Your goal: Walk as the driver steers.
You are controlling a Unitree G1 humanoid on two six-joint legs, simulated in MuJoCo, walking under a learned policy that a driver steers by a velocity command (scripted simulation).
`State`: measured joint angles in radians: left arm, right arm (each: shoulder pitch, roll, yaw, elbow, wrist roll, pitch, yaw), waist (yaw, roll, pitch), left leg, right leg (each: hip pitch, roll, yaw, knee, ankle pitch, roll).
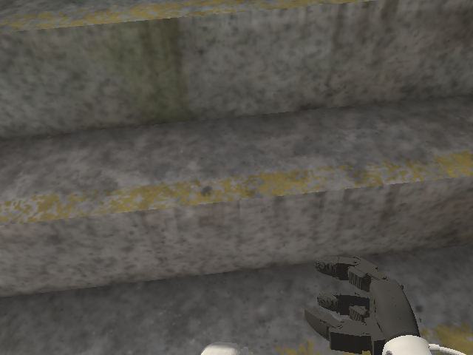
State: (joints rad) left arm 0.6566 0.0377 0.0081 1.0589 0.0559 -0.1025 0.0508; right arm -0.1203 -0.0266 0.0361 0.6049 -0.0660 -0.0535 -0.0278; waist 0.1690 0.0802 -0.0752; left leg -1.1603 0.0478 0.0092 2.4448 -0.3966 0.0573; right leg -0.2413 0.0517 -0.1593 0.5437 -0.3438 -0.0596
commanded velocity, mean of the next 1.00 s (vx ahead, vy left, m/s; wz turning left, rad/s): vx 0.50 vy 0.00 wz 0.03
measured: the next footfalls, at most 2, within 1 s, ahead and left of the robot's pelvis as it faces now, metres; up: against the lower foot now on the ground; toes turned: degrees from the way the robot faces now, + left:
left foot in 0.38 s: +0.14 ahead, +0.13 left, +0.24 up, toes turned +6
right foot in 0.88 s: +0.17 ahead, -0.16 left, +0.23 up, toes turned -5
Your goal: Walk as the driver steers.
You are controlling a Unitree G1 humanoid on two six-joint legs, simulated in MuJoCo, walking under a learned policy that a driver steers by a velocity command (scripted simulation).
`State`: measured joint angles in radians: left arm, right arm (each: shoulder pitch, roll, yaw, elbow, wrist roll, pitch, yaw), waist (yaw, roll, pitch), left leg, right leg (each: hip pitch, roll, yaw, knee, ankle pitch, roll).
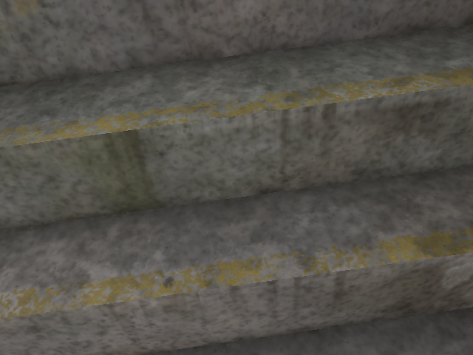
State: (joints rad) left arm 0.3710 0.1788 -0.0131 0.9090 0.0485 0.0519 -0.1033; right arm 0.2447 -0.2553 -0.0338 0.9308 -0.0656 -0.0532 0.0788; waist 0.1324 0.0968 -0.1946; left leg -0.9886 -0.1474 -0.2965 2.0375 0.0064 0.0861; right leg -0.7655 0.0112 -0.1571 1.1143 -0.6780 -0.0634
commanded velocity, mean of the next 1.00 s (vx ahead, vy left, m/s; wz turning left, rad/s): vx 0.50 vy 0.00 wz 0.53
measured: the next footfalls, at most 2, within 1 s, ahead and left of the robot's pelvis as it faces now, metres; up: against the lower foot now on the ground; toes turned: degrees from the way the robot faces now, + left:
left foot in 0.40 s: -0.10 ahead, +0.00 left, -0.23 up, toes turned +9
right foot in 0.52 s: +0.06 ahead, -0.16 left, +0.04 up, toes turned +10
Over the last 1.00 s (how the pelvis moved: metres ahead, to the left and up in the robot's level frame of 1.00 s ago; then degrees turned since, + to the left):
0.07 -0.08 0.15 3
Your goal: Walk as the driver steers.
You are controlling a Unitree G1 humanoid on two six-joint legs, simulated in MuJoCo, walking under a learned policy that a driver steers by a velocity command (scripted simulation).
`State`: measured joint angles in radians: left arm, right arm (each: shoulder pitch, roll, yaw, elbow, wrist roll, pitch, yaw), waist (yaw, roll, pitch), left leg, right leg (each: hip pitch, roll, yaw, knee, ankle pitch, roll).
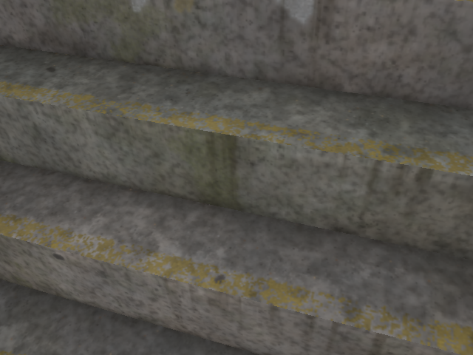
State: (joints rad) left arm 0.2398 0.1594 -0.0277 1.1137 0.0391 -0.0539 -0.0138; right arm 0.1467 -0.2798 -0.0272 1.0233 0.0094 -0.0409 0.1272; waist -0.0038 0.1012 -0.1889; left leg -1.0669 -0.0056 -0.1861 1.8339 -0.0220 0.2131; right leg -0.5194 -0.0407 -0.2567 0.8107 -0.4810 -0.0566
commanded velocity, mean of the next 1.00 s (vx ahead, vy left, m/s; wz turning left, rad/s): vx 0.36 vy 0.00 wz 0.04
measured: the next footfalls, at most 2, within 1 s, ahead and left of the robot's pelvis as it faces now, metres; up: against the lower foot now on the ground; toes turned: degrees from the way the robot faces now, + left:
left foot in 0.36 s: +0.17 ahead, +0.22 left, +0.00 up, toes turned +15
right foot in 0.74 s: +0.34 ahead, -0.02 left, +0.21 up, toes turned +11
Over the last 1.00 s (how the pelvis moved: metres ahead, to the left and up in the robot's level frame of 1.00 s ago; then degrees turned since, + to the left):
0.04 -0.11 0.05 31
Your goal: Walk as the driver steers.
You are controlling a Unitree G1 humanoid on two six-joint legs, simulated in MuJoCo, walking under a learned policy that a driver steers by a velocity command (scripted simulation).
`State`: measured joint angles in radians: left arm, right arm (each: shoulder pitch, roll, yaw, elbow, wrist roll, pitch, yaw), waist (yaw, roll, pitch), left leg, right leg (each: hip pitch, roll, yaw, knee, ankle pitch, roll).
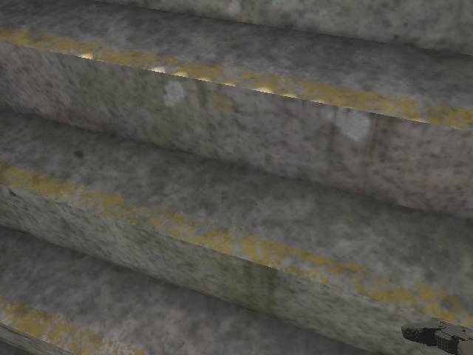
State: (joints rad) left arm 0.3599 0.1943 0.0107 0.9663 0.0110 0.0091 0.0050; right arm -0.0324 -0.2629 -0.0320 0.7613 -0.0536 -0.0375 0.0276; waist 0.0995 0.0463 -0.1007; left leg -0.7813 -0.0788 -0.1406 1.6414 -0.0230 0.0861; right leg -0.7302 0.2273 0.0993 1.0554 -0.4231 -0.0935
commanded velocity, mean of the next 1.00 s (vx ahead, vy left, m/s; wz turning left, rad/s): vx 0.02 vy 0.00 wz -0.53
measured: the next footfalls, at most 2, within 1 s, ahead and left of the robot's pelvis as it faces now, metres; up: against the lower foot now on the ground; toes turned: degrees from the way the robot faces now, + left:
left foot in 0.50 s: +0.16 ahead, +0.14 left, +0.00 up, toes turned -16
right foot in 0.94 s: +0.10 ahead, -0.13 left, +0.00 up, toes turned -32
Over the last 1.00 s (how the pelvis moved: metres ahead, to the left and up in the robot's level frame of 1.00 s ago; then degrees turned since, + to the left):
0.25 0.03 0.19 -2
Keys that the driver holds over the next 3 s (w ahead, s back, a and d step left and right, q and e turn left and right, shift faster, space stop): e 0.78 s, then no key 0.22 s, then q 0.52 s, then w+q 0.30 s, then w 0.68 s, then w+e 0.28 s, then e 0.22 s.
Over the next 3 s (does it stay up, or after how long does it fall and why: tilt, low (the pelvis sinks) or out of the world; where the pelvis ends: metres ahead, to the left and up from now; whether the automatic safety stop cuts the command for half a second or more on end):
stays up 0.51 0.02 0.44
